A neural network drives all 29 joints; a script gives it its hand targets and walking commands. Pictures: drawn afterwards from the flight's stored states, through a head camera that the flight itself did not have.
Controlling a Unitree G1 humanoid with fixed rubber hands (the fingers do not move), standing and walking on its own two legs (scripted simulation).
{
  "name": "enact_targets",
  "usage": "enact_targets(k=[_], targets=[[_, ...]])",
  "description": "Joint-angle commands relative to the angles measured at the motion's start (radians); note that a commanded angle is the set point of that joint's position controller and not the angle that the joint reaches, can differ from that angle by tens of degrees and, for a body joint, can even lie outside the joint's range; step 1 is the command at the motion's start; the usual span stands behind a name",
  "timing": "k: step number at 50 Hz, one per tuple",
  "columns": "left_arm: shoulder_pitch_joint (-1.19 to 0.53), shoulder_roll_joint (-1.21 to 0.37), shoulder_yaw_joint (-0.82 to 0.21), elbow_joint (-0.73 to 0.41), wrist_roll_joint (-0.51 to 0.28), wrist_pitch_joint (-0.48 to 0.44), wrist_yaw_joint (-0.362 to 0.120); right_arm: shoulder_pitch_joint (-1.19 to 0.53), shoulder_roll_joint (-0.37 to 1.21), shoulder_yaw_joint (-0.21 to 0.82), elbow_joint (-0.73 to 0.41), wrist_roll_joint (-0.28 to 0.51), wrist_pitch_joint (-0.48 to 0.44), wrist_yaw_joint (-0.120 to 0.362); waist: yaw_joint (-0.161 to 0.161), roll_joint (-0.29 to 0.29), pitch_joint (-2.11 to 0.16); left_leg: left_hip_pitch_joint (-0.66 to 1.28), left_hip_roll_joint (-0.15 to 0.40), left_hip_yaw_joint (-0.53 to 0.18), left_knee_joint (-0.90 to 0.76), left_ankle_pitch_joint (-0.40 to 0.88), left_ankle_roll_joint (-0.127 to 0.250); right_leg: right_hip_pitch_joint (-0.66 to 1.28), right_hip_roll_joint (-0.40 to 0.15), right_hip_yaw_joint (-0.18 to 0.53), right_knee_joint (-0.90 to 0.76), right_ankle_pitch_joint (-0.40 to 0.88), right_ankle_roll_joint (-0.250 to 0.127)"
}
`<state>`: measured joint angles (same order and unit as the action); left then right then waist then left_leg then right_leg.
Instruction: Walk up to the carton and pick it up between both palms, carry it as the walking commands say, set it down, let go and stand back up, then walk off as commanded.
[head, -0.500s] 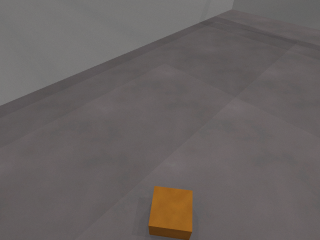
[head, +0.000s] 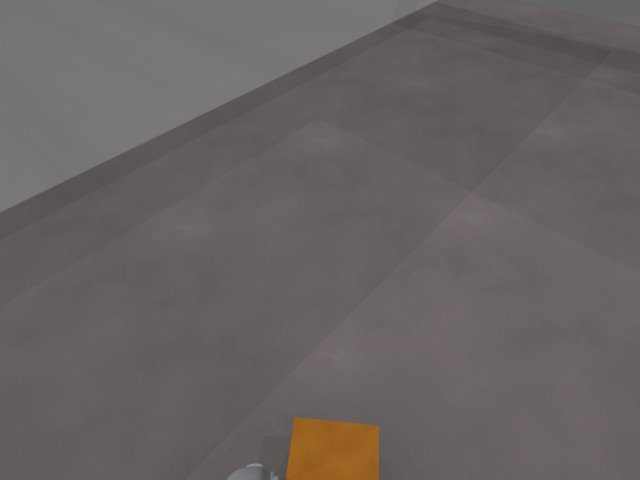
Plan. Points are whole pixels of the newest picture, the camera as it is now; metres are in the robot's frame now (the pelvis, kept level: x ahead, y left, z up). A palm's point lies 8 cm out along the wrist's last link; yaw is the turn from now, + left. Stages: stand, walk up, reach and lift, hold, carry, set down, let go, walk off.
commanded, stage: walk off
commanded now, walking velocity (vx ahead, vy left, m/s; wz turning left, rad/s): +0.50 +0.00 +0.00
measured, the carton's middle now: (332, 474) +0.28 +0.00 -0.70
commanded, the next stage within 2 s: stand in 1.40 s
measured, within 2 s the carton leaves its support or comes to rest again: rests again in 1.94 s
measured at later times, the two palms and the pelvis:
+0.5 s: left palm (179, 324) +0.40 +0.27 -0.12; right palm (482, 476) +0.17 -0.20 -0.13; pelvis +0.27 +0.03 +0.00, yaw -3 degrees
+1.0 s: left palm (198, 327) +0.40 +0.24 -0.13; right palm (426, 205) +0.69 -0.21 -0.12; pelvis +0.53 +0.02 -0.01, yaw -1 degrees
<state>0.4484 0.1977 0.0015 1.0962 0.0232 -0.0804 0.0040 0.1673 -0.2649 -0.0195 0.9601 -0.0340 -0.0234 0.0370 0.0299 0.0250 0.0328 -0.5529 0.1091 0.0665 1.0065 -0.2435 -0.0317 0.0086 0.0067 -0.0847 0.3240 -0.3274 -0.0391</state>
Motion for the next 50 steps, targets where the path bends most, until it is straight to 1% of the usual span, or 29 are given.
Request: enact_targets(k=[1,3,5,7,8,9,10,11,12,13,15,18,21,26,28,29,30,31,32,33,35,37,39,41,45,47,48,49,50], targets=[[0.032,0.138,0.021,-0.018,-0.003,-0.01,0.009,-0.123,-0.007,0.01,-0.095,0.006,-0.006,0.008,-0.001,-0.131,0.132,-0.028,-0.022,0.05,-0.206,0.082,-0.016,-0.114,-0.203,0.104,-0.149,0.482,-0.083],[0.053,0.149,0.024,-0.006,-0.003,-0.008,0.009,-0.177,-0.011,0.01,-0.119,0.012,-0.007,0.003,0.016,-0.145,0.134,0.027,-0.063,0.098,-0.321,0.089,-0.001,-0.097,-0.205,0.089,-0.152,0.525,-0.088],[0.101,0.151,0.021,0.017,-0.004,-0.004,0.01,-0.213,-0.01,0.005,-0.13,0.009,-0.01,-0.008,0.036,-0.142,0.128,0.075,-0.089,0.117,-0.374,0.067,0.029,-0.043,-0.228,0.103,-0.102,0.682,-0.084],[0.091,0.17,0.029,0.026,-0.003,-0.003,0.013,-0.089,-0.028,-0.011,-0.099,0.01,-0.021,-0.021,-0.033,-0.162,0.048,0.231,-0.127,0.115,-0.423,0.052,0.066,0.005,-0.236,0.083,0.079,0.974,-0.056],[0.063,0.178,0.035,0.019,-0.011,-0.001,0.015,0.068,-0.053,-0.025,-0.05,0.013,-0.031,-0.029,-0.106,-0.147,-0.037,0.43,-0.142,0.123,-0.502,0.105,0.088,-0.037,-0.218,0.051,0.251,0.985,-0.037],[0.044,0.159,0.029,-0.002,-0.019,-0.004,0.015,0.234,-0.116,-0.05,0.003,-0.001,-0.041,-0.039,-0.174,-0.125,-0.12,0.687,-0.048,0.029,-0.502,0.114,0.119,-0.225,-0.194,0.04,0.453,0.759,-0.017],[0.062,0.061,0.007,-0.048,-0.029,-0.008,0.007,0.375,-0.235,-0.08,0.026,-0.026,-0.044,-0.046,-0.197,0.108,-0.275,0.939,0.288,-0.369,-0.535,-0.018,0.194,-0.491,-0.091,-0.002,0.821,0.125,0.019],[0.06,0.078,0.028,-0.058,-0.025,-0.007,0.009,0.391,-0.277,-0.091,0.038,0.003,-0.032,-0.037,-0.192,0.181,-0.346,0.892,0.393,-0.686,-0.715,-0.019,0.287,-0.587,-0.001,0.109,1.025,-0.2,0.019],[-0.038,0.108,0.038,-0.081,-0.013,-0.003,0.01,0.272,-0.212,-0.077,0.027,0.013,-0.032,-0.034,-0.146,0.085,-0.167,0.747,0.355,-0.566,-0.743,-0.127,0.271,-0.671,-0.077,0.156,1.069,-0.153,0.009],[-0.096,0.09,0.035,-0.097,-0.011,-0.005,0.003,0.168,-0.128,-0.057,0.006,0.015,-0.042,-0.028,-0.111,0.039,-0.037,0.585,0.304,-0.447,-0.77,-0.096,0.252,-0.676,-0.125,0.126,1.043,-0.064,0.01],[-0.061,0.064,0.044,-0.085,0.009,0.008,-0.007,0.099,-0.034,-0.032,0.01,0.016,-0.058,-0.03,-0.028,0.032,0.035,0.384,0.211,-0.278,-0.813,0.024,0.196,-0.567,-0.169,0.115,0.943,0.016,0.025],[-0.05,0.038,0.047,-0.086,0.015,0.042,-0.027,0.134,-0.033,-0.027,0.043,0.01,-0.077,-0.039,0.017,0.033,0.047,0.346,0.143,-0.136,-0.832,0.153,0.179,-0.544,-0.165,0.069,0.863,0.069,0.046],[-0.221,0.023,0.04,-0.144,0.016,0.05,-0.034,0.264,-0.031,-0.026,0.093,0.009,-0.084,-0.051,-0.032,0.054,0.061,0.436,0.12,-0.097,-0.823,0.313,0.174,-0.581,-0.154,0.019,0.646,0.073,0.08],[-0.4,0.019,0.032,-0.202,0.001,0.043,-0.031,0.331,-0.052,-0.027,0.11,0.0,-0.07,-0.045,-0.078,0.108,0.069,0.469,0.131,-0.064,-0.787,0.335,0.176,-0.473,-0.093,-0.055,0.327,0.026,0.083],[-0.386,0.03,0.035,-0.198,0.002,0.035,-0.025,0.349,-0.057,-0.031,0.118,0.004,-0.063,-0.042,-0.07,0.125,0.056,0.483,0.148,-0.069,-0.737,0.387,0.171,-0.407,-0.071,-0.077,0.259,0.059,0.069],[-0.345,0.038,0.039,-0.185,0.004,0.029,-0.021,0.341,-0.062,-0.033,0.118,0.01,-0.06,-0.042,-0.043,0.109,0.035,0.463,0.141,-0.048,-0.668,0.449,0.157,-0.31,-0.053,-0.09,0.199,0.101,0.054],[-0.24,0.064,0.05,-0.15,0.008,0.021,-0.015,0.329,-0.064,-0.032,0.115,0.019,-0.058,-0.043,0.011,0.062,-0.023,0.416,0.115,-0.016,-0.536,0.524,0.133,-0.127,-0.033,-0.092,0.128,0.153,0.032],[-0.067,0.129,0.074,-0.104,0.023,0.009,-0.004,0.293,-0.053,-0.026,0.094,0.025,-0.061,-0.045,0.092,0.011,-0.112,0.278,0.074,0.017,-0.347,0.45,0.097,0.114,-0.109,-0.001,0.132,0.141,-0.008],[0.084,0.252,0.108,-0.074,0.03,0.005,0.007,0.28,0.03,-0.008,0.037,0.043,-0.066,-0.041,0.145,-0.25,-0.236,-0.007,-0.031,0.104,0.005,0.041,0.034,0.367,-0.412,0.359,0.049,0.025,-0.094],[0.134,0.292,0.117,-0.049,0.006,0.019,0.004,0.242,-0.02,-0.032,0.021,0.022,-0.061,-0.046,0.142,-0.245,-0.228,-0.115,-0.057,0.011,0.182,-0.29,0.05,0.294,-0.503,0.548,-0.056,0.087,-0.154],[-0.045,0.168,0.085,-0.081,0.007,0.011,-0.007,0.173,0.008,-0.029,0.008,0.02,-0.059,-0.041,0.07,-0.115,-0.025,-0.195,0.034,-0.063,0.273,-0.181,0.055,0.096,-0.434,0.388,-0.056,0.108,-0.143],[-0.133,0.077,0.056,-0.085,0.003,0.0,-0.006,0.197,0.03,-0.034,0.017,0.011,-0.044,-0.033,-0.01,-0.121,0.056,-0.1,0.068,-0.057,0.183,-0.085,0.035,-0.101,-0.352,0.237,-0.12,0.148,-0.086],[-0.133,0.072,0.049,-0.071,0.004,-0.012,0.001,0.221,0.036,-0.042,0.022,0.007,-0.021,-0.016,-0.057,-0.119,0.064,-0.073,0.049,-0.032,0.153,-0.032,0.019,-0.122,-0.301,0.137,-0.132,0.264,-0.069],[-0.046,0.072,0.048,-0.036,0.006,-0.024,0.007,0.125,0.052,-0.038,-0.009,0.006,-0.011,-0.006,-0.035,-0.117,0.076,-0.075,0.033,0.004,0.039,-0.012,0.008,-0.094,-0.269,0.094,-0.118,0.417,-0.067],[0.005,0.09,0.049,-0.013,0.009,-0.023,0.01,-0.056,0.071,-0.02,-0.069,0.007,-0.011,-0.001,0.004,-0.158,0.093,0.036,-0.015,0.069,-0.278,-0.013,-0.006,-0.099,-0.243,0.03,-0.118,0.424,-0.07],[0.042,0.117,0.055,0.004,0.008,-0.014,0.006,-0.108,0.06,-0.019,-0.092,0.009,-0.016,-0.006,0.02,-0.186,0.087,0.096,-0.046,0.105,-0.372,-0.046,0.008,-0.084,-0.263,0.041,-0.093,0.449,-0.081],[0.051,0.124,0.057,0.012,0.006,-0.009,0.004,-0.099,0.05,-0.022,-0.09,0.007,-0.02,-0.01,0.012,-0.19,0.075,0.141,-0.06,0.117,-0.404,-0.041,0.021,-0.078,-0.275,0.047,-0.059,0.494,-0.081],[0.043,0.132,0.059,0.014,0.001,-0.006,0.004,-0.041,0.037,-0.028,-0.074,0.006,-0.026,-0.015,-0.024,-0.177,0.044,0.242,-0.077,0.12,-0.458,0.004,0.036,-0.092,-0.274,0.037,0.013,0.578,-0.068],[0.021,0.134,0.059,0.011,-0.008,-0.004,0.003,0.084,0.007,-0.041,-0.032,0.005,-0.033,-0.022,-0.089,-0.124,-0.023,0.42,-0.099,0.131,-0.534,0.07,0.056,-0.127,-0.246,-0.006,0.157,0.65,-0.045]])
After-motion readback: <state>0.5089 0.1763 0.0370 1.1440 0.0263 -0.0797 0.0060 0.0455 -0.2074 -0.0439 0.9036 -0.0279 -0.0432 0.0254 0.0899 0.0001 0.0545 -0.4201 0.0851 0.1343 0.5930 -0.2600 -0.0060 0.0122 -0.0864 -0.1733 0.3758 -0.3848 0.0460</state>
